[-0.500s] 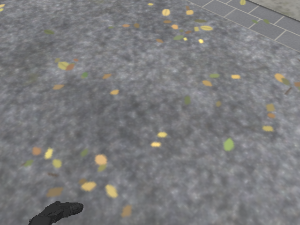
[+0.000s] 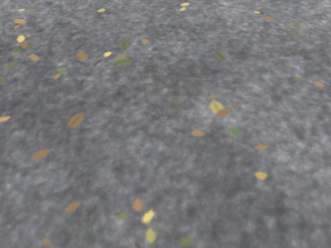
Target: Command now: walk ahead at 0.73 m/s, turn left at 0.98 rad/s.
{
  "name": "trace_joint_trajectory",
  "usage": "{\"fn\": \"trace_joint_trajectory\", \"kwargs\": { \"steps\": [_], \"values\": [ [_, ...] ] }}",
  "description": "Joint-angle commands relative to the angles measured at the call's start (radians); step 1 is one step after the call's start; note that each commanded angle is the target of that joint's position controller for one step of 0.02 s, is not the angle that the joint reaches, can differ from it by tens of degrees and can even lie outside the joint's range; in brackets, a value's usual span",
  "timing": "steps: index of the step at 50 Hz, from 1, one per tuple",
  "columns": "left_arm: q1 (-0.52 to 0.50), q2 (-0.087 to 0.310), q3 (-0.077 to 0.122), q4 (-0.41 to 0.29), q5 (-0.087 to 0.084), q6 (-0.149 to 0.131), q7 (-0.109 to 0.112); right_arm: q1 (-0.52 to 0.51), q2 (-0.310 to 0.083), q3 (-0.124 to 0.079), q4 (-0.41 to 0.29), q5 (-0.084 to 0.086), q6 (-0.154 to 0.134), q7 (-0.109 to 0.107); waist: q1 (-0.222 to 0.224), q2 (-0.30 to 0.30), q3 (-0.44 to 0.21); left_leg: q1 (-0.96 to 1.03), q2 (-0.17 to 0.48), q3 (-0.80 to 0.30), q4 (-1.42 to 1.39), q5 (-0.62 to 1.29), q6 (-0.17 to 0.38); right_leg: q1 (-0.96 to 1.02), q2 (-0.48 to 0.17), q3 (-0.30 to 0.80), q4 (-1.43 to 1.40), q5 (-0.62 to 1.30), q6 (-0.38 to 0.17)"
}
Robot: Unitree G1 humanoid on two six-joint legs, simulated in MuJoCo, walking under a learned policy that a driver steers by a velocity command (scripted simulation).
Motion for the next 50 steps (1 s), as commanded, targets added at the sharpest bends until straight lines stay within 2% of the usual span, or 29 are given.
{"fn": "trace_joint_trajectory", "kwargs": {
  "steps": [1, 3, 6, 8, 10, 11, 12, 13, 14, 15, 16, 18, 20, 23, 27, 29, 30, 31, 32, 33, 35, 38, 42, 43, 44, 46, 47, 48, 50],
  "values": [
    [0.058, 0.178, 0.047, -0.075, 0.005, 0.032, 0.007, -0.028, -0.16, -0.042, -0.083, 0.01, -0.053, -0.006, 0.062, -0.126, 0.001, -0.021, 0.309, -0.4, -0.296, 0.734, 0.169, -0.073, -0.02, -0.049, -0.197, -0.03, 0.043],
    [-0.024, 0.128, 0.032, -0.113, -0.01, 0.036, 0.003, -0.043, -0.165, -0.048, -0.074, 0.011, -0.052, -0.002, 0.053, -0.082, -0.016, -0.098, 0.211, -0.297, -0.241, 0.874, 0.101, 0.022, 0.027, -0.096, -0.38, 0.166, 0.03],
    [-0.087, 0.104, 0.018, -0.127, -0.034, 0.037, -0.001, 0.001, -0.151, -0.055, -0.05, 0.023, -0.03, 0.001, -0.01, 0.011, -0.096, -0.097, 0.127, -0.269, -0.148, 0.791, -0.017, 0.19, 0.131, -0.13, -0.625, 0.427, -0.01],
    [-0.084, 0.13, 0.023, -0.13, -0.039, 0.033, 0.006, 0.022, -0.15, -0.06, -0.05, 0.019, -0.016, -0.005, -0.024, 0.032, -0.119, -0.056, 0.124, -0.345, -0.065, 0.695, -0.068, 0.274, 0.171, -0.093, -0.746, 0.458, -0.018],
    [0.039, 0.188, 0.044, -0.095, -0.036, 0.02, 0.024, -0.027, -0.174, -0.07, -0.075, 0.012, -0.015, -0.014, 0.048, 0.036, -0.162, 0.004, 0.118, -0.393, 0.142, 0.646, -0.116, 0.397, 0.176, -0.046, -0.871, 0.498, -0.027],
    [0.163, 0.225, 0.056, -0.061, -0.029, 0.004, 0.035, -0.037, -0.146, -0.063, -0.087, 0.022, -0.023, -0.012, 0.107, 0.008, -0.202, -0.032, 0.084, -0.35, 0.357, 0.507, -0.146, 0.535, 0.093, 0.0, -0.926, 0.608, -0.05],
    [0.236, 0.277, 0.063, -0.059, -0.014, -0.003, 0.042, 0.032, -0.013, -0.034, -0.116, 0.033, -0.022, -0.018, 0.078, -0.182, -0.319, -0.193, 0.005, -0.211, 0.682, -0.384, -0.166, 0.754, -0.233, 0.228, -0.825, 1.062, -0.114],
    [0.234, 0.27, 0.059, -0.099, -0.007, 0.015, 0.025, 0.216, -0.047, -0.036, -0.121, 0.028, -0.011, -0.036, -0.015, -0.195, -0.477, -0.263, 0.038, -0.167, 0.847, -0.511, -0.171, 0.826, -0.458, 0.473, -0.747, 1.34, -0.199],
    [0.132, 0.278, 0.086, -0.105, -0.028, 0.025, 0.035, 0.232, -0.088, -0.041, -0.106, 0.008, 0.003, -0.037, -0.023, -0.215, -0.527, -0.315, 0.1, -0.132, 0.976, -0.348, -0.186, 0.774, -0.468, 0.565, -0.824, 0.994, -0.314],
    [0.038, 0.197, 0.067, -0.132, -0.038, 0.034, 0.045, 0.123, -0.116, -0.046, -0.11, -0.017, 0.018, -0.026, -0.014, -0.14, -0.412, -0.323, 0.147, -0.096, 0.921, -0.234, -0.193, 0.601, -0.354, 0.464, -0.911, 0.67, -0.305],
    [0.003, 0.132, 0.044, -0.123, -0.034, 0.044, 0.044, 0.038, -0.12, -0.052, -0.122, -0.022, 0.032, -0.008, -0.011, -0.106, -0.293, -0.302, 0.165, -0.089, 0.856, -0.193, -0.207, 0.472, -0.251, 0.312, -0.956, 0.534, -0.261],
    [0.026, 0.157, 0.05, -0.08, -0.034, 0.048, 0.039, 0.01, -0.086, -0.043, -0.134, -0.012, 0.062, 0.018, -0.017, -0.132, -0.181, -0.23, 0.181, -0.085, 0.767, -0.192, -0.22, 0.308, -0.184, 0.142, -0.995, 0.651, -0.245],
    [0.049, 0.173, 0.061, -0.041, -0.028, 0.038, 0.024, 0.005, -0.037, -0.024, -0.144, -0.005, 0.071, 0.021, -0.038, -0.131, -0.179, -0.18, 0.17, -0.071, 0.648, -0.189, -0.214, 0.265, -0.159, 0.058, -0.991, 0.784, -0.245],
    [0.04, 0.182, 0.067, -0.026, -0.026, 0.038, 0.011, -0.02, -0.021, -0.007, -0.154, -0.009, 0.071, 0.021, -0.048, -0.146, -0.214, -0.12, 0.176, -0.055, 0.493, -0.162, -0.194, 0.247, -0.176, 0.007, -0.991, 0.805, -0.257],
    [0.022, 0.202, 0.076, -0.021, -0.032, 0.071, 0.002, -0.089, -0.028, 0.01, -0.176, -0.003, 0.079, 0.024, -0.03, -0.206, -0.19, 0.02, 0.185, -0.005, 0.247, -0.142, -0.172, 0.156, -0.158, -0.03, -1.021, 0.443, -0.235],
    [0.025, 0.212, 0.079, -0.015, -0.043, 0.095, 0.002, -0.07, -0.018, 0.017, -0.165, -0.008, 0.07, 0.023, -0.045, -0.179, -0.164, 0.14, 0.172, 0.025, 0.044, -0.067, -0.152, 0.096, -0.141, -0.045, -0.988, 0.26, -0.201],
    [0.058, 0.198, 0.077, -0.006, -0.042, 0.106, 0.001, -0.059, -0.022, 0.018, -0.155, -0.012, 0.062, 0.022, -0.041, -0.141, -0.139, 0.205, 0.171, 0.002, -0.062, -0.054, -0.135, 0.04, -0.122, -0.056, -0.956, 0.174, -0.158],
    [0.114, 0.147, 0.068, 0.0, -0.035, 0.114, -0.004, -0.068, -0.055, 0.019, -0.165, -0.022, 0.051, 0.019, -0.025, 0.047, -0.116, 0.218, 0.32, -0.22, -0.262, -0.109, -0.11, -0.008, -0.051, -0.13, -0.812, 0.035, -0.089],
    [0.127, 0.083, 0.048, -0.05, -0.043, 0.12, -0.001, -0.13, -0.17, -0.003, -0.211, -0.018, 0.05, 0.011, 0.002, 0.294, -0.087, 0.124, 0.59, -0.557, -0.388, -0.085, -0.014, -0.111, 0.101, -0.213, -0.665, -0.187, -0.023],
    [0.067, 0.17, 0.071, -0.032, -0.035, 0.137, 0.01, -0.097, -0.146, -0.008, -0.186, -0.028, 0.044, -0.005, -0.055, 0.176, -0.062, -0.041, 0.573, -0.489, -0.372, -0.047, 0.044, 0.014, 0.055, -0.079, -0.531, -0.146, -0.028],
    [0.114, 0.152, 0.074, 0.004, -0.056, 0.143, 0.001, -0.214, -0.053, 0.024, -0.172, -0.021, 0.032, -0.011, 0.04, 0.149, -0.027, -0.098, 0.443, -0.313, -0.354, 0.045, 0.005, 0.097, 0.067, -0.073, -0.496, -0.026, -0.037],
    [0.158, 0.143, 0.077, 0.052, -0.044, 0.136, -0.001, -0.209, -0.008, 0.036, -0.163, -0.009, 0.013, -0.018, 0.039, 0.115, -0.098, 0.026, 0.385, -0.213, -0.274, 0.361, -0.007, 0.144, 0.087, -0.1, -0.504, -0.007, -0.038],
    [0.097, 0.095, 0.059, 0.043, -0.058, 0.136, 0.007, -0.135, -0.018, 0.028, -0.117, -0.007, 0.01, -0.023, -0.01, 0.123, -0.121, 0.126, 0.4, -0.244, -0.206, 0.379, 0.008, 0.191, 0.104, -0.1, -0.721, -0.041, -0.041],
    [0.124, 0.081, 0.053, 0.059, -0.061, 0.135, 0.008, -0.142, 0.001, 0.034, -0.107, -0.007, 0.012, -0.029, 0.005, 0.11, -0.137, 0.129, 0.399, -0.228, -0.195, 0.343, -0.003, 0.244, 0.105, -0.104, -0.82, 0.011, -0.044],
    [0.138, 0.084, 0.053, 0.067, -0.061, 0.129, 0.01, -0.154, -0.02, 0.025, -0.105, 0.0, 0.015, -0.037, 0.022, 0.102, -0.136, 0.111, 0.384, -0.211, -0.167, 0.304, -0.029, 0.306, 0.118, -0.12, -0.921, 0.131, -0.05],
    [0.107, 0.169, 0.07, 0.039, -0.042, 0.109, 0.013, -0.12, -0.051, 0.006, -0.108, 0.001, 0.014, -0.05, 0.0, 0.038, -0.135, 0.062, 0.353, -0.189, -0.094, 0.23, -0.088, 0.338, 0.031, 0.007, -0.934, 0.283, -0.075],
    [0.066, 0.24, 0.092, 0.038, -0.056, 0.107, 0.007, -0.092, -0.028, 0.005, -0.12, 0.007, 0.014, -0.049, -0.053, -0.102, -0.098, 0.03, 0.253, -0.092, -0.063, 0.145, -0.115, 0.278, -0.017, 0.103, -0.893, 0.435, -0.115],
    [0.079, 0.236, 0.103, 0.035, -0.066, 0.107, -0.003, -0.126, -0.035, 0.002, -0.115, -0.003, 0.021, -0.053, -0.011, -0.144, -0.073, 0.013, 0.203, -0.019, 0.013, 0.05, -0.141, 0.224, -0.061, 0.195, -0.934, 0.454, -0.158],
    [0.087, 0.248, 0.115, 0.023, -0.051, 0.116, -0.01, -0.139, -0.013, 0.001, -0.131, -0.006, 0.029, -0.051, 0.002, -0.219, -0.047, -0.075, 0.153, 0.014, 0.129, -0.089, -0.161, 0.23, -0.135, 0.328, -0.984, 0.495, -0.234]
  ]
}}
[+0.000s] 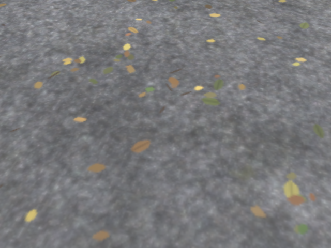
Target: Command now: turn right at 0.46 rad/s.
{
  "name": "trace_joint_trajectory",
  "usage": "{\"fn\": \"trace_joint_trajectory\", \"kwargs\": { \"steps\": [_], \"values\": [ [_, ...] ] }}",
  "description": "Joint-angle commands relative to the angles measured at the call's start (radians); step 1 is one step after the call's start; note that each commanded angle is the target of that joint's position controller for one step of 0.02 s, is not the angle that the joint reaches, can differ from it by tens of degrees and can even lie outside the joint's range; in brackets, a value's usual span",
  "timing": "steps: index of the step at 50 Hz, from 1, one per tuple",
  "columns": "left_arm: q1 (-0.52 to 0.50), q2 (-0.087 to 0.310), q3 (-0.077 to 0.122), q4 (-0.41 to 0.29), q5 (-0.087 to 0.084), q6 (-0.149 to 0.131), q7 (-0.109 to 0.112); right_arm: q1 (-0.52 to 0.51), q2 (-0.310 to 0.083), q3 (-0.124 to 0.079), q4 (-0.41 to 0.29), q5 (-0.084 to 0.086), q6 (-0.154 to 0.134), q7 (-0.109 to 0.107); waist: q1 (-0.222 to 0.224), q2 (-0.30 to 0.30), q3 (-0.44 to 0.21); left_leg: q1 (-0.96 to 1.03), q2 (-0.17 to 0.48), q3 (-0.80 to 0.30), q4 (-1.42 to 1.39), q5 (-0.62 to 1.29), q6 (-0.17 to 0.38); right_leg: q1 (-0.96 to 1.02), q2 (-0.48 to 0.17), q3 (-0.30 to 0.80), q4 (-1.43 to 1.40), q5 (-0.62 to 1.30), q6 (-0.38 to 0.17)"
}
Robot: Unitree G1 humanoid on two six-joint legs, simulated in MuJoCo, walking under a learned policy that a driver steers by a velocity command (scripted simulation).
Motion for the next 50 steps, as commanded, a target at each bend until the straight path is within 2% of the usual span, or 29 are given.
{"fn": "trace_joint_trajectory", "kwargs": {
  "steps": [1, 4, 6, 7, 8, 9, 10, 11, 12, 14, 19, 23, 25, 26, 27, 28, 29, 30, 31, 32, 33, 34, 35, 37, 40, 42, 45, 47, 50],
  "values": [
    [-0.01, 0.215, 0.069, -0.079, 0.009, -0.006, -0.003, 0.012, -0.098, -0.042, -0.081, 0.0, -0.003, -0.001, -0.016, -0.226, 0.008, -0.086, -0.041, 0.007, 0.153, -0.139, -0.004, -0.014, -0.268, 0.405, -0.187, 0.441, -0.198],
    [-0.049, 0.212, 0.085, -0.095, 0.011, 0.006, 0.002, 0.014, -0.082, -0.038, -0.102, 0.014, -0.016, 0.007, -0.025, -0.18, -0.022, -0.104, -0.025, -0.056, 0.136, -0.194, -0.002, 0.031, -0.226, 0.42, -0.165, 0.443, -0.183],
    [-0.124, 0.203, 0.092, -0.118, -0.004, 0.021, -0.004, 0.078, -0.075, -0.034, -0.087, 0.018, -0.03, 0.0, -0.066, -0.168, -0.053, 0.047, -0.039, -0.038, -0.086, -0.059, -0.013, -0.017, -0.145, 0.371, -0.12, 0.368, -0.113],
    [-0.149, 0.177, 0.089, -0.135, -0.012, 0.023, -0.006, 0.124, -0.104, -0.042, -0.075, 0.009, -0.037, -0.009, -0.082, -0.138, -0.072, 0.18, 0.008, -0.076, -0.222, 0.009, -0.008, -0.105, -0.088, 0.333, -0.065, 0.238, -0.061],
    [-0.108, 0.104, 0.073, -0.15, -0.013, 0.019, -0.007, 0.151, -0.199, -0.062, -0.08, -0.008, -0.037, -0.018, -0.062, 0.054, -0.083, 0.296, 0.239, -0.301, -0.346, -0.032, 0.047, -0.247, 0.017, 0.213, 0.118, -0.035, -0.004],
    [-0.029, 0.087, 0.07, -0.151, 0.007, 0.018, 0.001, 0.063, -0.28, -0.076, -0.111, -0.011, -0.025, -0.017, -0.016, 0.246, -0.074, 0.233, 0.458, -0.509, -0.376, 0.118, 0.163, -0.362, 0.115, 0.027, 0.323, -0.313, 0.025],
    [-0.05, 0.171, 0.087, -0.142, 0.033, 0.022, -0.004, 0.076, -0.219, -0.064, -0.119, -0.019, -0.02, -0.011, -0.028, 0.158, -0.073, 0.168, 0.478, -0.465, -0.349, 0.225, 0.221, -0.339, 0.012, 0.028, 0.5, -0.295, 0.022],
    [-0.061, 0.184, 0.097, -0.125, 0.028, 0.026, -0.014, 0.037, -0.148, -0.042, -0.125, -0.018, -0.021, -0.01, -0.006, 0.078, -0.047, 0.121, 0.41, -0.353, -0.336, 0.267, 0.211, -0.315, -0.002, 0.032, 0.575, -0.228, 0.021],
    [-0.041, 0.173, 0.097, -0.112, 0.024, 0.034, -0.023, -0.011, -0.124, -0.035, -0.134, -0.017, -0.02, -0.009, 0.019, 0.056, -0.021, 0.091, 0.338, -0.234, -0.328, 0.276, 0.177, -0.301, -0.015, 0.019, 0.618, -0.163, 0.028],
    [-0.022, 0.152, 0.088, -0.108, 0.012, 0.046, -0.045, -0.033, -0.131, -0.036, -0.141, -0.019, -0.026, -0.017, 0.017, 0.116, -0.024, 0.133, 0.263, -0.097, -0.31, 0.312, 0.143, -0.322, -0.025, -0.019, 0.623, -0.088, 0.053],
    [-0.148, 0.129, 0.071, -0.175, 0.007, 0.057, -0.07, 0.083, -0.171, -0.058, -0.116, -0.018, -0.029, -0.01, -0.06, 0.126, -0.042, 0.253, 0.336, -0.028, -0.286, 0.316, 0.167, -0.326, -0.058, -0.06, 0.454, -0.096, 0.075],
    [-0.184, 0.119, 0.064, -0.211, -0.004, 0.061, -0.079, 0.071, -0.199, -0.075, -0.116, -0.024, -0.03, 0.013, -0.065, 0.165, -0.056, 0.199, 0.355, 0.073, -0.231, 0.342, 0.139, -0.172, -0.05, -0.132, 0.267, -0.149, 0.044],
    [-0.188, 0.116, 0.063, -0.223, -0.009, 0.058, -0.076, 0.093, -0.21, -0.081, -0.104, -0.018, -0.03, 0.024, -0.075, 0.183, -0.071, 0.183, 0.359, 0.082, -0.18, 0.394, 0.125, -0.104, -0.025, -0.146, 0.168, -0.162, 0.025],
    [-0.158, 0.105, 0.061, -0.217, -0.006, 0.051, -0.071, 0.094, -0.214, -0.081, -0.094, -0.01, -0.027, 0.028, -0.055, 0.175, -0.079, 0.167, 0.347, 0.086, -0.138, 0.417, 0.112, -0.046, -0.004, -0.142, 0.069, -0.128, 0.009],
    [-0.094, 0.095, 0.057, -0.192, 0.005, 0.039, -0.059, 0.08, -0.207, -0.079, -0.086, 0.004, -0.019, 0.03, -0.014, 0.137, -0.087, 0.12, 0.324, 0.11, -0.073, 0.406, 0.077, 0.055, 0.016, -0.142, -0.101, -0.004, -0.007],
    [-0.04, 0.127, 0.06, -0.168, 0.024, 0.022, -0.042, 0.117, -0.174, -0.068, -0.071, 0.01, -0.013, 0.036, -0.001, 0.03, -0.106, 0.007, 0.284, 0.148, 0.017, 0.295, 0.015, 0.205, -0.044, -0.038, -0.234, 0.116, -0.02],
    [-0.033, 0.211, 0.063, -0.191, 0.028, 0.001, -0.028, 0.138, -0.044, -0.028, -0.116, 0.0, -0.006, 0.052, -0.016, -0.276, -0.13, -0.239, 0.172, 0.21, 0.214, -0.217, -0.074, 0.343, -0.374, 0.34, -0.293, 0.319, -0.093],
    [-0.036, 0.198, 0.057, -0.185, 0.018, -0.01, -0.011, 0.079, -0.063, -0.029, -0.109, -0.006, 0.018, 0.039, 0.033, -0.235, -0.113, -0.167, 0.133, 0.074, 0.272, -0.321, -0.077, 0.159, -0.455, 0.295, -0.251, 0.539, -0.21],
    [-0.086, 0.096, 0.019, -0.174, 0.021, -0.016, -0.002, 0.071, -0.076, -0.03, -0.089, 0.011, 0.031, 0.044, 0.004, -0.166, -0.084, -0.098, 0.141, 0.009, 0.27, -0.275, -0.075, 0.116, -0.389, 0.18, -0.253, 0.541, -0.206],
    [-0.157, 0.062, 0.001, -0.17, 0.023, -0.02, 0.006, 0.082, -0.077, -0.032, -0.068, 0.022, 0.032, 0.053, -0.029, -0.172, -0.03, -0.074, 0.12, -0.015, 0.257, -0.215, -0.069, 0.067, -0.331, 0.09, -0.269, 0.476, -0.173],
    [-0.199, 0.093, 0.009, -0.174, 0.027, -0.018, 0.019, 0.098, -0.12, -0.05, -0.045, 0.017, 0.028, 0.056, -0.042, -0.192, -0.004, -0.093, 0.083, -0.01, 0.289, -0.165, -0.064, 0.08, -0.283, 0.035, -0.264, 0.47, -0.144],
    [-0.189, 0.127, 0.021, -0.168, 0.018, -0.017, 0.033, 0.131, -0.16, -0.069, -0.024, 0.004, 0.026, 0.058, -0.042, -0.213, -0.001, -0.119, 0.061, -0.001, 0.357, -0.145, -0.062, 0.109, -0.271, -0.011, -0.234, 0.591, -0.146],
    [-0.165, 0.138, 0.026, -0.164, 0.012, -0.012, 0.038, 0.159, -0.176, -0.078, -0.008, 0.003, 0.024, 0.059, -0.039, -0.186, -0.023, -0.139, 0.048, 0.0, 0.429, -0.151, -0.063, 0.143, -0.28, -0.034, -0.209, 0.677, -0.156],
    [-0.153, 0.128, 0.027, -0.168, 0.01, -0.005, 0.042, 0.162, -0.157, -0.081, -0.004, 0.014, 0.029, 0.059, -0.033, -0.122, -0.039, -0.179, 0.052, 0.004, 0.519, -0.157, -0.075, 0.17, -0.312, -0.059, -0.207, 0.629, -0.173],
    [-0.151, 0.101, 0.025, -0.165, 0.02, -0.003, 0.05, 0.11, -0.128, -0.079, -0.03, 0.011, 0.045, 0.063, -0.013, -0.131, 0.002, -0.235, 0.077, 0.025, 0.492, -0.13, -0.095, 0.17, -0.327, -0.078, -0.239, 0.404, -0.183],
    [-0.134, 0.098, 0.027, -0.153, 0.026, -0.006, 0.052, 0.079, -0.113, -0.076, -0.053, 0.006, 0.05, 0.073, -0.002, -0.133, 0.009, -0.239, 0.092, 0.036, 0.42, -0.125, -0.097, 0.182, -0.343, -0.086, -0.24, 0.351, -0.189],
    [-0.128, 0.113, 0.037, -0.141, 0.031, -0.016, 0.043, 0.06, -0.089, -0.069, -0.087, 0.007, 0.051, 0.085, -0.001, -0.137, -0.014, -0.168, 0.101, 0.065, 0.296, -0.155, -0.074, 0.173, -0.366, -0.124, -0.201, 0.395, -0.19],
    [-0.131, 0.131, 0.046, -0.137, 0.03, -0.021, 0.032, 0.056, -0.092, -0.071, -0.107, 0.012, 0.051, 0.09, -0.007, -0.15, -0.035, -0.107, 0.094, 0.093, 0.234, -0.174, -0.05, 0.152, -0.383, -0.148, -0.169, 0.439, -0.178],
    [-0.138, 0.158, 0.059, -0.135, 0.016, -0.024, 0.013, 0.065, -0.1, -0.078, -0.13, 0.018, 0.048, 0.093, -0.027, -0.144, -0.061, -0.017, 0.079, 0.121, 0.108, -0.143, -0.014, 0.127, -0.404, -0.183, -0.088, 0.419, -0.129]
  ]
}}
Over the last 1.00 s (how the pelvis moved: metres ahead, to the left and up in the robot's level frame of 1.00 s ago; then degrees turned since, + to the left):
0.25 -0.06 0.01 24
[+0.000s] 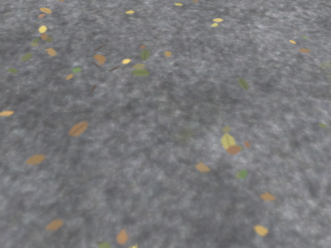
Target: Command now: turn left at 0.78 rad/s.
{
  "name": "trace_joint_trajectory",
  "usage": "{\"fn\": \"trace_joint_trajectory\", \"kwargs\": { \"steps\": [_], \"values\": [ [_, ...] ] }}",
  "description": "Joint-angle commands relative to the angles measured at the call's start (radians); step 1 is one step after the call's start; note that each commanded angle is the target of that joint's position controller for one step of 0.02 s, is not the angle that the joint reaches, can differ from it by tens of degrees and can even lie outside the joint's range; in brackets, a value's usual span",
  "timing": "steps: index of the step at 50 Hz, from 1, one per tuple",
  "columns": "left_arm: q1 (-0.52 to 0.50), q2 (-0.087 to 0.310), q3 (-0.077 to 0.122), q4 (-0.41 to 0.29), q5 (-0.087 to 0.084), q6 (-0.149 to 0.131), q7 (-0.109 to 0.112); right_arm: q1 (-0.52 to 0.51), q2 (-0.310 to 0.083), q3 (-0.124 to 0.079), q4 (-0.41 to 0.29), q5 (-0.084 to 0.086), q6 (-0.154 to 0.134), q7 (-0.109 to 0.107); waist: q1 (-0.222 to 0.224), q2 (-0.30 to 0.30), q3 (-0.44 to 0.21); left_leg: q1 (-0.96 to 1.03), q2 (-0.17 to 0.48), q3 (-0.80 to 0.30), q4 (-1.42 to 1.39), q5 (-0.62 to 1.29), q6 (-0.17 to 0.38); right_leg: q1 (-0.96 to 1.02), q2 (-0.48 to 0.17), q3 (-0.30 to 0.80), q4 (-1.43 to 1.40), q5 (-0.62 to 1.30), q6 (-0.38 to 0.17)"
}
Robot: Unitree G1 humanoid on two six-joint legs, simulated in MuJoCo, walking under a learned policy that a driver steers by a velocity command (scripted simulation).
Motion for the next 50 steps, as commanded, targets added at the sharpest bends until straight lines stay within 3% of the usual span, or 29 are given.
{"fn": "trace_joint_trajectory", "kwargs": {
  "steps": [1, 2, 3, 4, 5, 6, 7, 9, 12, 16, 20, 23, 26, 27, 28, 29, 31, 32, 33, 34, 35, 37, 40, 45, 47, 49, 50],
  "values": [
    [-0.008, 0.16, 0.052, -0.054, -0.02, -0.011, -0.016, 0.023, -0.062, -0.018, -0.09, -0.002, -0.022, 0.0, -0.015, -0.085, -0.142, 0.103, -0.022, 0.022, -0.197, 0.104, 0.044, 0.039, -0.27, 0.127, -0.017, 0.385, -0.069],
    [0.023, 0.151, 0.054, -0.042, -0.023, -0.007, -0.023, 0.096, -0.104, -0.031, -0.066, -0.017, -0.036, -0.013, -0.053, 0.038, -0.161, 0.23, -0.002, -0.093, -0.337, 0.224, 0.073, -0.064, -0.208, 0.081, 0.155, 0.235, -0.003],
    [0.009, 0.073, 0.033, -0.109, -0.018, -0.001, -0.031, 0.134, -0.286, -0.074, -0.074, -0.014, -0.05, -0.031, -0.045, 0.367, -0.132, 0.342, 0.285, -0.553, -0.433, 0.602, 0.192, -0.383, -0.018, 0.023, 0.445, -0.272, 0.096],
    [-0.097, 0.089, 0.027, -0.146, 0.007, 0.016, -0.02, 0.207, -0.309, -0.09, -0.073, -0.001, -0.053, -0.035, -0.108, 0.247, -0.177, 0.345, 0.331, -0.662, -0.435, 0.722, 0.322, -0.473, 0.066, 0.257, 0.603, -0.397, 0.103],
    [-0.079, 0.096, 0.026, -0.136, 0.001, 0.02, -0.015, 0.17, -0.276, -0.08, -0.073, 0.0, -0.05, -0.041, -0.081, 0.171, -0.16, 0.342, 0.305, -0.582, -0.441, 0.602, 0.331, -0.507, 0.042, 0.314, 0.652, -0.32, 0.098],
    [-0.063, 0.106, 0.028, -0.119, -0.009, 0.014, -0.012, 0.089, -0.234, -0.065, -0.086, 0.0, -0.042, -0.048, -0.042, 0.124, -0.102, 0.288, 0.245, -0.511, -0.456, 0.483, 0.298, -0.503, 0.024, 0.336, 0.63, -0.202, 0.087],
    [-0.06, 0.12, 0.033, -0.111, -0.006, 0.005, -0.008, 0.011, -0.203, -0.053, -0.101, 0.006, -0.036, -0.054, -0.008, 0.11, -0.079, 0.258, 0.179, -0.463, -0.465, 0.436, 0.254, -0.489, 0.016, 0.344, 0.583, -0.108, 0.082],
    [-0.007, 0.14, 0.04, -0.08, 0.014, 0.009, -0.008, -0.042, -0.172, -0.04, -0.119, 0.01, -0.038, -0.054, 0.015, 0.109, -0.115, 0.241, 0.119, -0.413, -0.444, 0.543, 0.227, -0.433, 0.04, 0.338, 0.591, -0.029, 0.087],
    [0.009, 0.12, 0.031, -0.074, 0.005, 0.021, -0.011, 0.002, -0.201, -0.049, -0.101, 0.007, -0.051, -0.046, 0.01, 0.07, -0.141, 0.254, 0.094, -0.438, -0.425, 0.555, 0.214, -0.427, 0.056, 0.355, 0.534, -0.011, 0.095],
    [-0.003, 0.131, 0.031, -0.07, 0.0, 0.027, -0.004, 0.02, -0.208, -0.049, -0.098, -0.004, -0.049, -0.047, -0.01, 0.115, -0.132, 0.264, 0.083, -0.503, -0.435, 0.414, 0.217, -0.45, 0.074, 0.366, 0.426, -0.001, 0.098],
    [0.016, 0.12, 0.025, -0.037, -0.009, 0.024, 0.002, 0.032, -0.142, -0.014, -0.08, -0.021, -0.06, -0.053, -0.025, 0.127, -0.156, 0.239, 0.106, -0.467, -0.433, 0.543, 0.216, -0.34, 0.055, 0.34, 0.359, -0.007, 0.074],
    [0.027, 0.086, 0.009, -0.008, -0.018, 0.025, -0.012, -0.006, -0.075, 0.026, -0.061, -0.034, -0.072, -0.058, -0.014, 0.117, -0.144, 0.152, 0.102, -0.408, -0.457, 0.494, 0.197, -0.16, 0.055, 0.327, 0.21, -0.02, 0.045],
    [0.022, 0.132, 0.021, -0.01, -0.029, 0.022, -0.023, -0.008, -0.149, 0.012, -0.035, -0.038, -0.07, -0.071, -0.013, 0.129, -0.093, 0.15, 0.13, -0.402, -0.417, 0.52, 0.207, -0.121, 0.109, 0.309, 0.143, -0.077, 0.013],
    [0.042, 0.14, 0.022, -0.008, -0.023, 0.016, -0.028, 0.031, -0.179, 0.001, -0.024, -0.035, -0.068, -0.072, -0.024, 0.124, -0.126, 0.18, 0.144, -0.424, -0.442, 0.291, 0.218, -0.116, 0.128, 0.286, 0.133, -0.107, -0.006],
    [0.038, 0.142, 0.022, -0.009, -0.017, 0.011, -0.037, 0.046, -0.193, -0.005, -0.017, -0.037, -0.067, -0.072, -0.031, 0.119, -0.111, 0.173, 0.155, -0.465, -0.486, -0.067, 0.226, -0.119, 0.13, 0.281, 0.109, -0.116, -0.029],
    [0.028, 0.133, 0.02, -0.011, -0.013, 0.006, -0.046, 0.034, -0.191, -0.004, -0.017, -0.038, -0.071, -0.072, -0.024, 0.121, -0.059, 0.126, 0.168, -0.504, -0.52, -0.292, 0.229, -0.114, 0.132, 0.274, 0.078, -0.128, -0.051],
    [0.122, 0.105, 0.015, 0.025, -0.015, -0.014, -0.056, -0.039, -0.171, -0.001, -0.029, -0.034, -0.088, -0.071, 0.045, 0.081, 0.013, -0.01, 0.156, -0.474, -0.49, -0.38, 0.207, 0.011, 0.127, 0.293, -0.062, -0.148, -0.107],
    [0.263, 0.119, 0.021, 0.075, -0.015, -0.031, -0.054, -0.12, -0.138, 0.005, -0.054, -0.034, -0.099, -0.07, 0.114, 0.003, 0.009, -0.14, 0.093, -0.374, -0.342, -0.309, 0.168, 0.165, 0.076, 0.419, -0.171, -0.222, -0.15],
    [0.4, 0.223, 0.051, 0.109, -0.012, -0.052, -0.049, -0.213, -0.073, 0.025, -0.114, -0.021, -0.117, -0.058, 0.17, -0.21, -0.015, -0.359, -0.086, -0.14, -0.013, -0.138, 0.083, 0.312, -0.148, 0.874, -0.358, -0.492, -0.251],
    [0.412, 0.241, 0.061, 0.119, -0.011, -0.063, -0.059, -0.285, -0.093, 0.028, -0.144, -0.034, -0.136, -0.051, 0.171, -0.157, 0.067, -0.577, -0.129, -0.138, 0.111, -0.065, 0.056, 0.363, -0.231, 1.122, -0.439, -0.525, -0.287],
    [0.371, 0.226, 0.061, 0.107, -0.016, -0.068, -0.056, -0.272, -0.105, 0.026, -0.134, -0.039, -0.154, -0.041, 0.135, -0.062, 0.075, -0.592, -0.078, -0.196, 0.171, 0.032, 0.043, 0.347, -0.211, 1.085, -0.416, -0.466, -0.283],
    [0.323, 0.218, 0.067, 0.094, -0.022, -0.076, -0.046, -0.232, -0.119, 0.027, -0.108, -0.044, -0.172, -0.023, 0.096, -0.037, 0.025, -0.542, -0.043, -0.185, 0.198, 0.141, 0.011, 0.331, -0.13, 0.939, -0.406, -0.288, -0.25],
    [0.348, 0.166, 0.056, 0.113, -0.031, -0.086, -0.038, -0.253, -0.106, 0.035, -0.106, -0.053, -0.153, -0.011, 0.095, -0.069, 0.009, -0.477, -0.033, -0.143, 0.169, 0.211, -0.031, 0.257, -0.047, 0.819, -0.423, -0.1, -0.227],
    [0.408, 0.182, 0.071, 0.134, -0.025, -0.088, -0.03, -0.422, -0.073, 0.063, -0.167, -0.04, -0.147, 0.0, 0.149, -0.094, 0.023, -0.416, -0.065, -0.088, -0.017, 0.286, -0.062, 0.161, 0.01, 0.782, -0.395, 0.141, -0.223],
    [0.423, 0.192, 0.075, 0.143, -0.026, -0.089, -0.025, -0.48, -0.07, 0.07, -0.2, -0.035, -0.153, 0.004, 0.164, -0.122, 0.021, -0.346, -0.078, -0.077, -0.111, 0.297, -0.055, 0.145, -0.001, 0.8, -0.379, 0.266, -0.216],
    [0.38, 0.208, 0.078, 0.138, -0.031, -0.092, -0.018, -0.432, -0.091, 0.066, -0.204, -0.028, -0.159, -0.002, 0.119, -0.137, -0.01, -0.165, -0.092, -0.083, -0.191, 0.316, -0.037, 0.101, -0.022, 0.808, -0.346, 0.432, -0.186],
    [0.323, 0.229, 0.082, 0.125, -0.032, -0.097, -0.018, -0.336, -0.116, 0.056, -0.179, -0.023, -0.162, -0.014, 0.059, -0.134, -0.056, 0.022, -0.115, -0.08, -0.224, 0.285, -0.019, 0.042, -0.009, 0.777, -0.272, 0.62, -0.154]
  ]
}}
Over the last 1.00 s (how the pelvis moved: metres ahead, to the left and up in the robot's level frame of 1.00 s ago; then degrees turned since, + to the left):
-0.06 0.01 0.00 -13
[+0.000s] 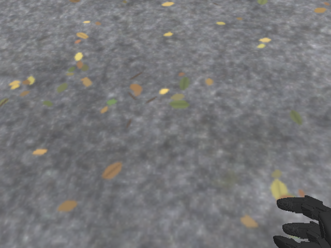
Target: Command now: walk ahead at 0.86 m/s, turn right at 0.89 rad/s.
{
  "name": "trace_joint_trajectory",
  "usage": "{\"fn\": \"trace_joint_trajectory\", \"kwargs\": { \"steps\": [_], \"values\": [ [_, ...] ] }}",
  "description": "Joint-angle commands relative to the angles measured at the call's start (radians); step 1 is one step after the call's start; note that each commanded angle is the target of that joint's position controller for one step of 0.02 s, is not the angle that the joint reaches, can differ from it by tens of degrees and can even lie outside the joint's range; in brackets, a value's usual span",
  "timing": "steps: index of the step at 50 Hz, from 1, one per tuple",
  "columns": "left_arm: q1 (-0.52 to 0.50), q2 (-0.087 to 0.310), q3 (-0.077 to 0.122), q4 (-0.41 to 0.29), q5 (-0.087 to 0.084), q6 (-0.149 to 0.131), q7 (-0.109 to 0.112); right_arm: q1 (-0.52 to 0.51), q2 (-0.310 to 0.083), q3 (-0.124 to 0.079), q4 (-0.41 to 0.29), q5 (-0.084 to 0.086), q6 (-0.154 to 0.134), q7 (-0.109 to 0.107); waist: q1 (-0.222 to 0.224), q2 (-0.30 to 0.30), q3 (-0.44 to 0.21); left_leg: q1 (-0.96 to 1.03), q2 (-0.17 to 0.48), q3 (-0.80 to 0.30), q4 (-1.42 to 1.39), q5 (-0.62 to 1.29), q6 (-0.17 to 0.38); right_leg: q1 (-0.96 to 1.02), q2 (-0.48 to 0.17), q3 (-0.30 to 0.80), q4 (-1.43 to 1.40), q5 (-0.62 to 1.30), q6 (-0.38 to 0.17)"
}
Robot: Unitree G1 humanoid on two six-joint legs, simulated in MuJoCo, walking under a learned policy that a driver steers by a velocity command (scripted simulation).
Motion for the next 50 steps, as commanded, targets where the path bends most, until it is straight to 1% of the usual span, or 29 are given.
{"fn": "trace_joint_trajectory", "kwargs": {
  "steps": [1, 2, 3, 4, 5, 7, 10, 13, 16, 18, 20, 22, 23, 24, 25, 26, 27, 30, 34, 38, 40, 42, 43, 44, 45, 46, 47, 48, 50],
  "values": [
    [-0.127, 0.234, 0.051, -0.075, -0.004, -0.027, 0.005, 0.117, -0.142, -0.046, -0.038, 0.012, -0.03, -0.03, -0.185, -0.122, -0.063, 0.555, -0.091, 0.062, -0.065, -0.051, 0.043, -0.325, -0.123, 0.087, 0.22, 0.886, -0.041],
    [-0.174, 0.255, 0.057, -0.085, -0.004, -0.039, -0.004, 0.329, -0.195, -0.072, 0.013, 0.012, -0.034, -0.054, -0.303, -0.084, -0.177, 0.834, -0.025, 0.01, -0.056, -0.09, 0.068, -0.451, -0.064, 0.048, 0.479, 0.862, -0.014],
    [-0.184, 0.147, 0.03, -0.108, 0.002, -0.058, -0.006, 0.556, -0.275, -0.104, 0.04, -0.01, -0.037, -0.082, -0.375, 0.061, -0.336, 1.068, 0.218, -0.23, -0.104, -0.513, 0.096, -0.591, 0.015, -0.037, 0.812, 0.452, -0.019],
    [-0.113, 0.03, -0.005, -0.163, -0.043, -0.051, -0.008, 0.511, -0.329, -0.108, 0.037, -0.037, -0.032, -0.082, -0.272, 0.335, -0.443, 1.137, 0.487, -0.802, -0.341, -0.89, 0.172, -0.809, 0.09, -0.136, 1.072, -0.132, -0.004],
    [-0.198, 0.101, -0.004, -0.151, -0.015, -0.032, -0.004, 0.379, -0.242, -0.101, 0.027, -0.023, -0.024, -0.084, -0.243, 0.225, -0.258, 0.944, 0.436, -0.815, -0.386, -0.879, 0.172, -0.881, -0.007, -0.186, 1.137, 0.011, -0.019],
    [-0.282, 0.124, 0.005, -0.146, 0.021, -0.012, -0.028, 0.32, -0.12, -0.074, 0.048, -0.021, -0.024, -0.077, -0.217, 0.049, -0.074, 0.726, 0.358, -0.478, -0.369, -0.531, 0.172, -0.87, -0.095, -0.241, 1.085, 0.131, -0.015],
    [-0.35, 0.046, -0.019, -0.188, 0.044, 0.011, -0.062, 0.384, -0.044, -0.05, 0.132, -0.007, -0.056, -0.06, -0.174, 0.098, 0.041, 0.557, 0.277, -0.287, -0.438, -0.322, 0.181, -0.861, -0.131, -0.22, 1.02, 0.133, -0.003],
    [-0.458, 0.033, -0.037, -0.254, 0.049, 0.014, -0.071, 0.42, -0.047, -0.05, 0.184, 0.01, -0.085, -0.048, -0.137, 0.089, 0.117, 0.531, 0.276, -0.218, -0.516, -0.241, 0.22, -0.972, -0.107, -0.17, 0.916, 0.172, 0.014],
    [-0.598, 0.061, -0.061, -0.317, 0.053, 0.001, -0.091, 0.381, -0.07, -0.055, 0.191, 0.026, -0.086, -0.043, -0.109, 0.048, 0.159, 0.383, 0.181, -0.05, -0.614, -0.049, 0.208, -0.783, -0.133, -0.338, 0.562, 0.35, 0.04],
    [-0.63, 0.046, -0.073, -0.316, 0.044, -0.008, -0.099, 0.427, -0.132, -0.068, 0.209, 0.036, -0.087, -0.035, -0.125, 0.04, 0.148, 0.296, 0.198, -0.036, -0.665, 0.166, 0.211, -0.523, -0.087, -0.402, 0.482, 0.415, 0.037],
    [-0.592, 0.092, -0.059, -0.299, 0.044, -0.011, -0.078, 0.457, -0.205, -0.083, 0.226, 0.033, -0.083, -0.031, -0.102, 0.03, 0.088, 0.441, 0.21, -0.014, -0.532, 0.542, 0.202, -0.437, -0.047, -0.411, 0.432, 0.336, 0.028],
    [-0.315, 0.151, -0.027, -0.216, 0.054, -0.019, -0.039, 0.476, -0.251, -0.092, 0.249, 0.029, -0.067, -0.037, 0.04, 0.039, -0.098, 0.453, 0.171, 0.021, -0.091, 0.766, 0.17, -0.093, 0.01, -0.409, 0.357, 0.231, 0.022],
    [-0.16, 0.217, 0.0, -0.177, 0.073, -0.021, -0.014, 0.481, -0.214, -0.082, 0.246, 0.029, -0.067, -0.037, 0.107, 0.035, -0.191, 0.257, 0.113, 0.027, 0.206, 0.535, 0.156, 0.166, -0.106, -0.314, 0.376, 0.144, 0.022],
    [-0.071, 0.311, 0.018, -0.172, 0.102, -0.034, 0.005, 0.541, -0.019, -0.043, 0.207, 0.032, -0.067, -0.036, 0.04, -0.241, -0.329, 0.027, 0.008, 0.009, 0.626, -0.335, 0.148, 0.347, -0.441, 0.103, 0.282, -0.226, 0.006],
    [-0.089, 0.321, 0.023, -0.189, 0.081, -0.026, 0.005, 0.555, -0.057, -0.052, 0.171, 0.072, -0.06, -0.04, 0.017, -0.272, -0.428, -0.062, -0.027, -0.064, 0.802, -0.305, 0.164, 0.281, -0.55, 0.487, 0.041, -0.355, -0.026],
    [-0.199, 0.24, 0.011, -0.18, 0.067, -0.025, 0.005, 0.462, -0.102, -0.065, 0.167, 0.06, -0.047, -0.043, -0.03, -0.159, -0.232, -0.13, 0.042, -0.054, 0.818, -0.173, 0.166, 0.143, -0.477, 0.339, 0.032, -0.34, -0.027],
    [-0.268, 0.162, -0.006, -0.18, 0.057, -0.033, 0.003, 0.416, -0.084, -0.059, 0.172, 0.046, -0.041, -0.035, -0.058, -0.103, -0.103, -0.131, 0.08, -0.036, 0.759, -0.104, 0.159, 0.002, -0.434, 0.164, 0.041, -0.165, -0.028],
    [-0.294, 0.089, -0.022, -0.14, 0.041, -0.054, 0.003, 0.428, -0.029, -0.058, 0.195, 0.021, 0.005, -0.009, -0.148, -0.114, -0.009, -0.043, 0.129, -0.027, 0.696, -0.092, 0.13, -0.197, -0.358, -0.118, -0.021, 0.105, -0.002],
    [-0.253, 0.032, -0.034, -0.079, 0.015, -0.087, -0.008, 0.245, 0.019, -0.046, 0.116, 0.011, 0.039, 0.014, -0.168, -0.086, 0.099, -0.154, 0.146, 0.023, 0.616, 0.02, 0.127, -0.22, -0.308, -0.395, -0.089, 0.432, 0.036],
    [-0.268, 0.071, -0.028, -0.06, 0.023, -0.094, 0.009, 0.088, 0.001, -0.028, 0.051, 0.016, 0.034, 0.041, -0.186, -0.045, 0.151, -0.049, 0.099, 0.142, 0.285, 0.195, 0.168, -0.228, -0.24, -0.6, -0.151, 0.634, 0.059],
    [-0.223, 0.125, -0.021, -0.048, 0.022, -0.09, 0.021, 0.056, -0.01, -0.025, 0.044, 0.016, 0.031, 0.049, -0.188, -0.033, 0.136, 0.076, 0.023, 0.231, 0.163, 0.221, 0.2, -0.165, -0.247, -0.643, -0.101, 1.016, 0.073],
    [-0.22, 0.201, -0.002, -0.061, 0.027, -0.065, 0.038, 0.177, -0.059, -0.038, 0.081, 0.022, 0.031, 0.038, -0.265, -0.095, 0.036, 0.221, -0.053, 0.262, 0.144, 0.138, 0.227, -0.059, -0.278, -0.64, 0.101, 1.416, 0.088],
    [-0.257, 0.228, 0.008, -0.077, 0.031, -0.044, 0.044, 0.335, -0.096, -0.053, 0.125, 0.018, 0.028, 0.028, -0.345, -0.099, -0.038, 0.375, -0.091, 0.25, 0.133, 0.098, 0.242, -0.068, -0.288, -0.629, 0.321, 1.506, 0.084],
    [-0.294, 0.237, 0.013, -0.096, 0.031, -0.027, 0.044, 0.544, -0.136, -0.077, 0.189, 0.011, 0.024, 0.012, -0.428, -0.078, -0.133, 0.594, -0.108, 0.199, 0.076, 0.101, 0.269, -0.136, -0.296, -0.598, 0.614, 1.44, 0.074],
    [-0.287, 0.201, 0.009, -0.088, 0.022, -0.025, 0.026, 0.602, -0.163, -0.098, 0.227, 0.008, 0.022, -0.019, -0.413, 0.033, -0.13, 0.753, -0.084, 0.108, -0.036, 0.163, 0.285, -0.299, -0.189, -0.591, 0.965, 0.797, 0.103],
    [-0.239, 0.063, -0.023, -0.131, 0.034, -0.036, 0.014, 0.526, -0.266, -0.121, 0.218, 0.015, 0.029, -0.037, -0.273, 0.272, -0.052, 0.886, 0.102, -0.152, 0.079, 0.857, 0.324, -0.67, -0.015, -0.55, 1.375, -0.162, 0.155],
    [-0.17, 0.093, -0.03, -0.217, 0.002, -0.042, 0.022, 0.517, -0.355, -0.146, 0.169, 0.003, 0.031, -0.033, -0.243, 0.229, -0.337, 1.122, 0.286, -0.546, -0.065, 1.013, 0.531, -0.865, 0.017, -0.334, 1.539, -0.15, 0.174],
    [-0.218, 0.128, -0.038, -0.216, 0.011, -0.051, 0.033, 0.437, -0.319, -0.151, 0.123, 0.02, 0.036, -0.04, -0.231, 0.038, -0.322, 1.032, 0.301, -0.61, -0.168, 0.855, 0.517, -0.882, -0.038, -0.269, 1.471, -0.067, 0.159],
    [-0.294, 0.119, -0.042, -0.215, 0.035, -0.04, 0.036, 0.333, -0.206, -0.122, 0.125, 0.04, 0.04, -0.056, -0.145, -0.116, -0.049, 0.666, 0.209, -0.455, -0.239, 0.779, 0.442, -0.828, -0.102, -0.276, 1.293, -0.027, 0.167]
  ]
}}
Over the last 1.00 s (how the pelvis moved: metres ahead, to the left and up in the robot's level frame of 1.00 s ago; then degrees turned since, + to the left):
0.24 0.04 0.00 -5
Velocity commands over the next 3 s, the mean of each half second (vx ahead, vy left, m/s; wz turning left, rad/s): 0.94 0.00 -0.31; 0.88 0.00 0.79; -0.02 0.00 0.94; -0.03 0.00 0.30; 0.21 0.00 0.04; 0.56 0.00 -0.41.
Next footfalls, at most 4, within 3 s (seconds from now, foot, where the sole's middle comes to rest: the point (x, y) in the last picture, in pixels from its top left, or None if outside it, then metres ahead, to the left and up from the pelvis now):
0.04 left None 0.21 0.14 -0.77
0.46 right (253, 228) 0.55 -0.19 -0.77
0.90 left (211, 134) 0.98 0.00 -0.76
1.40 right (212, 95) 1.24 0.01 -0.77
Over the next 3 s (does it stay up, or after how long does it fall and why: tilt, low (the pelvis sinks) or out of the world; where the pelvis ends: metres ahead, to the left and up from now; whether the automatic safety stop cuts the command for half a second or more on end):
stays up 1.22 0.09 -0.03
